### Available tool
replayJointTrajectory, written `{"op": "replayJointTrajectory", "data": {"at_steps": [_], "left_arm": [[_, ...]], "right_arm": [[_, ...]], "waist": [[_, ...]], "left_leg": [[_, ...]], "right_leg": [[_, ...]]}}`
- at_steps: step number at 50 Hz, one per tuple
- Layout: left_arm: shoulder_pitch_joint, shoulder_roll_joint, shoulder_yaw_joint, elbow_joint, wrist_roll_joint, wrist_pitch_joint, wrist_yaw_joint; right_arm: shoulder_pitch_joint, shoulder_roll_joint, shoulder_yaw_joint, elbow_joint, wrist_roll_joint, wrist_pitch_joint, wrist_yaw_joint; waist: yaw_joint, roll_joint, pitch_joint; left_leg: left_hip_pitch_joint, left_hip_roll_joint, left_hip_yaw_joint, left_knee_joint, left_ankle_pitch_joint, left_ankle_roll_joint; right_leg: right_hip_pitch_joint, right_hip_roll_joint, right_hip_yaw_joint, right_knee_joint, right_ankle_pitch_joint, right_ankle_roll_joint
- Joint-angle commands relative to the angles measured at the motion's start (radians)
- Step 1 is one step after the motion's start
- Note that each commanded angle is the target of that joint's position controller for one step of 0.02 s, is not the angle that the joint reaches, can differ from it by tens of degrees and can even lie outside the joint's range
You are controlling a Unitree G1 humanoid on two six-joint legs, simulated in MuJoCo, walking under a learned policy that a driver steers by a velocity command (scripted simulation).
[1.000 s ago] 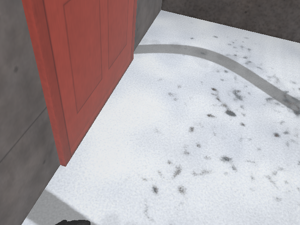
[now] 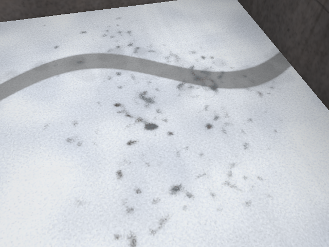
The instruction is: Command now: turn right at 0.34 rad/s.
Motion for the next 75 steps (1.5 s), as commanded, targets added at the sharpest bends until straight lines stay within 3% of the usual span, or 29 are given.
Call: {"op": "replayJointTrajectory", "data": {"at_steps": [1, 4, 5, 6, 7, 8, 9, 10, 13, 17, 19, 21, 22, 24, 43, 45, 46, 48, 51, 54, 58, 60, 61, 62, 63, 64, 66, 70, 75], "left_arm": [[0.017, 0.058, 0.016, -0.058, 0.007, -0.018, -0.011], [0.079, 0.058, 0.021, -0.019, 0.023, -0.02, -0.024], [0.094, 0.122, 0.031, -0.026, 0.035, -0.02, -0.015], [0.057, 0.161, 0.034, -0.028, 0.042, -0.016, -0.015], [0.061, 0.109, 0.024, -0.041, 0.056, -0.031, -0.014], [0.041, 0.091, 0.017, -0.021, 0.057, -0.043, -0.012], [-0.009, 0.088, 0.018, -0.025, 0.041, -0.053, -0.01], [-0.046, 0.062, 0.011, -0.027, 0.025, -0.061, -0.008], [-0.064, 0.023, 0.0, -0.007, 0.028, -0.063, -0.001], [-0.02, 0.019, 0.001, 0.027, 0.029, -0.054, -0.002], [-0.025, 0.012, -0.001, 0.046, 0.01, -0.053, -0.008], [0.033, 0.008, 0.004, 0.067, 0.021, -0.066, -0.021], [0.039, 0.02, 0.013, 0.068, 0.022, -0.064, -0.025], [-0.038, 0.027, 0.018, 0.071, 0.017, -0.051, -0.013], [0.036, 0.0, 0.028, 0.275, 0.008, -0.04, 0.022], [0.068, 0.018, 0.036, 0.297, 0.004, -0.039, 0.02], [0.092, 0.041, 0.045, 0.306, -0.007, -0.041, 0.02], [0.186, 0.075, 0.057, 0.321, -0.012, -0.054, 0.006], [0.203, 0.093, 0.06, 0.322, 0.008, -0.102, 0.003], [0.117, 0.057, 0.049, 0.296, -0.021, -0.134, 0.004], [0.098, 0.115, 0.067, 0.284, -0.037, -0.117, -0.001], [0.086, 0.075, 0.057, 0.281, -0.026, -0.117, -0.002], [0.043, 0.01, 0.037, 0.261, -0.014, -0.124, -0.006], [0.027, -0.063, 0.019, 0.229, -0.001, -0.138, -0.006], [0.031, -0.039, 0.024, 0.207, -0.01, -0.154, -0.011], [0.01, 0.009, 0.028, 0.198, -0.032, -0.163, -0.016], [0.046, 0.047, 0.039, 0.223, -0.022, -0.164, -0.019], [-0.029, 0.035, 0.046, 0.218, -0.005, -0.148, -0.007], [-0.192, -0.002, 0.033, 0.168, -0.013, -0.134, -0.026]], "right_arm": [[-0.032, -0.169, -0.043, -0.053, 0.013, -0.015, 0.009], [0.031, -0.139, -0.028, -0.013, 0.029, -0.022, 0.02], [0.063, -0.074, -0.01, -0.013, 0.003, -0.03, 0.029], [0.042, -0.043, 0.003, -0.061, -0.021, -0.043, 0.033], [-0.027, -0.115, -0.017, -0.056, -0.014, -0.043, 0.029], [-0.029, -0.125, -0.028, -0.041, 0.005, -0.039, 0.026], [0.007, -0.109, -0.029, -0.01, 0.003, -0.031, 0.019], [0.032, -0.112, -0.032, 0.009, -0.007, -0.022, 0.013], [0.081, -0.074, -0.022, 0.038, -0.002, -0.023, 0.013], [0.057, -0.055, -0.004, 0.058, 0.017, -0.028, 0.015], [0.105, -0.047, 0.002, 0.091, 0.012, -0.032, 0.022], [0.137, -0.105, -0.005, 0.108, -0.013, -0.034, 0.028], [0.121, -0.131, -0.019, 0.13, -0.001, -0.038, 0.031], [0.109, -0.059, -0.003, 0.146, 0.0, -0.052, 0.033], [0.145, -0.009, 0.013, 0.271, 0.004, -0.072, 0.019], [0.179, -0.006, 0.011, 0.306, 0.017, -0.068, 0.012], [0.165, -0.008, 0.009, 0.299, 0.024, -0.069, 0.008], [0.112, 0.022, 0.014, 0.269, 0.039, -0.084, 0.005], [0.038, -0.011, -0.004, 0.233, 0.055, -0.117, 0.028], [0.069, -0.024, -0.012, 0.249, 0.044, -0.138, 0.047], [0.168, 0.02, -0.005, 0.325, 0.034, -0.131, 0.063], [0.302, 0.018, -0.014, 0.379, 0.031, -0.117, 0.061], [0.42, -0.018, -0.024, 0.41, 0.025, -0.118, 0.062], [0.469, -0.159, -0.044, 0.396, 0.013, -0.116, 0.063], [0.461, -0.195, -0.044, 0.388, -0.01, -0.127, 0.071], [0.343, -0.157, -0.031, 0.357, -0.008, -0.136, 0.07], [0.205, -0.092, -0.004, 0.319, 0.002, -0.138, 0.086], [0.257, -0.065, 0.017, 0.339, -0.001, -0.138, 0.07], [0.303, -0.077, 0.023, 0.35, 0.005, -0.127, 0.051]], "waist": [[0.02, 0.232, -0.144], [0.052, 0.173, -0.107], [0.02, -0.019, -0.124], [0.0, -0.295, -0.111], [0.066, -0.198, -0.095], [0.042, -0.143, -0.068], [0.017, -0.113, -0.058], [0.007, -0.118, -0.053], [-0.016, -0.102, -0.079], [0.03, -0.101, -0.079], [-0.002, -0.068, -0.054], [0.038, 0.046, -0.043], [0.059, 0.157, -0.013], [0.026, 0.093, 0.006], [0.022, 0.022, 0.043], [0.031, 0.012, 0.049], [0.042, -0.013, 0.07], [0.09, -0.127, 0.112], [0.101, -0.133, 0.147], [0.04, -0.048, 0.082], [-0.019, -0.06, 0.031], [-0.086, -0.002, 0.025], [-0.138, 0.118, 0.004], [-0.125, 0.375, -0.024], [-0.1, 0.398, -0.02], [-0.057, 0.269, 0.067], [-0.003, 0.131, 0.09], [-0.005, 0.111, 0.093], [-0.027, 0.102, 0.093]], "left_leg": [[0.129, 0.218, -0.191, -0.122, 0.203, 0.224], [0.035, 0.164, -0.151, -0.023, 0.101, 0.123], [-0.089, 0.069, -0.047, 0.177, -0.106, 0.026], [-0.218, -0.026, -0.011, 0.233, -0.381, -0.033], [-0.191, 0.006, -0.09, 0.375, -0.398, -0.054], [-0.196, 0.004, -0.107, 0.444, -0.371, -0.055], [-0.195, 0.009, -0.113, 0.471, -0.336, -0.062], [-0.187, 0.016, -0.124, 0.488, -0.294, -0.072], [-0.091, 0.011, -0.111, 0.457, -0.232, -0.087], [0.005, 0.012, -0.094, 0.205, -0.234, -0.085], [0.134, 0.005, -0.082, -0.024, -0.019, -0.063], [0.23, 0.051, -0.123, -0.015, 0.206, -0.036], [0.158, 0.031, -0.098, 0.002, 0.088, -0.008], [0.079, 0.016, -0.103, -0.053, -0.024, -0.006], [0.114, -0.011, -0.071, -0.072, -0.05, -0.023], [0.094, -0.048, -0.027, -0.038, -0.249, -0.015], [0.053, -0.065, -0.006, 0.015, -0.346, -0.001], [-0.095, -0.078, 0.027, 0.194, -0.334, 0.014], [-0.271, 0.012, -0.111, 0.528, -0.365, 0.064], [-0.275, 0.067, -0.126, 0.411, -0.27, 0.082], [0.121, -0.029, 0.021, 0.082, -0.073, 0.031], [0.342, -0.077, 0.058, 0.054, -0.094, 0.022], [0.458, 0.017, -0.091, -0.017, -0.165, 0.05], [0.505, 0.241, -0.455, -0.189, -0.272, 0.136], [0.444, 0.362, -0.823, -0.341, -0.568, 0.287], [0.371, 0.364, -0.802, -0.348, -0.704, 0.295], [0.29, 0.257, -0.563, -0.338, -0.482, 0.215], [0.265, 0.172, -0.311, -0.371, -0.025, 0.173], [0.315, 0.15, -0.183, -0.368, 0.206, 0.151]], "right_leg": [[0.129, 0.018, -0.058, -0.189, 0.045, -0.048], [0.327, 0.039, -0.056, -0.511, 0.227, -0.125], [0.442, -0.131, 0.169, -0.572, 0.427, -0.174], [0.377, -0.315, 0.352, -0.618, 0.513, -0.324], [0.31, -0.313, 0.367, -0.662, 0.407, -0.372], [0.289, -0.274, 0.312, -0.658, 0.383, -0.344], [0.29, -0.224, 0.256, -0.642, 0.375, -0.306], [0.287, -0.207, 0.224, -0.633, 0.419, -0.286], [0.28, -0.152, 0.138, -0.594, 0.559, -0.277], [0.338, -0.162, 0.174, -0.564, 0.499, -0.295], [0.29, -0.135, 0.174, -0.546, 0.421, -0.257], [0.227, -0.058, 0.137, -0.511, 0.3, -0.184], [0.241, -0.012, 0.081, -0.527, 0.273, -0.157], [0.304, 0.001, 0.048, -0.495, 0.247, -0.137], [0.299, -0.001, 0.043, -0.543, 0.239, -0.134], [0.288, 0.011, 0.043, -0.571, -0.06, -0.147], [0.268, -0.006, 0.074, -0.597, -0.241, -0.17], [0.315, -0.165, 0.32, -0.752, -0.481, -0.268], [0.35, -0.325, 0.562, -0.87, -0.351, -0.381], [0.414, -0.249, 0.369, -0.837, -0.076, -0.292], [0.216, -0.13, 0.15, -0.761, -0.021, -0.266], [0.041, -0.082, 0.105, -0.613, -0.07, -0.243], [-0.068, -0.021, 0.03, -0.346, 0.016, -0.195], [-0.234, 0.063, -0.102, 0.042, -0.072, -0.135], [-0.376, 0.061, 0.02, 0.236, -0.129, -0.151], [-0.464, -0.02, 0.055, 0.331, -0.039, -0.166], [-0.404, -0.074, 0.026, 0.284, 0.151, -0.158], [-0.308, -0.08, -0.004, 0.067, 0.353, -0.118], [-0.27, -0.064, -0.023, -0.179, 0.528, -0.107]]}}
Next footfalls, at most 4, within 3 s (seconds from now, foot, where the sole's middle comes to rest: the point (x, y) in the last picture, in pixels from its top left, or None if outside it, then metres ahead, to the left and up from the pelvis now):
0.08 right None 0.03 -0.14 -0.77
0.40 left None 0.02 0.10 -0.77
1.22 left None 0.11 0.12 -0.77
1.74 right None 0.47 -0.13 -0.77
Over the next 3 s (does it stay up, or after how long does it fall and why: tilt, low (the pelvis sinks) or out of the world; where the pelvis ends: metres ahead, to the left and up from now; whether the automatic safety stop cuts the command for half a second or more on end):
stays up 1.00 -0.02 0.01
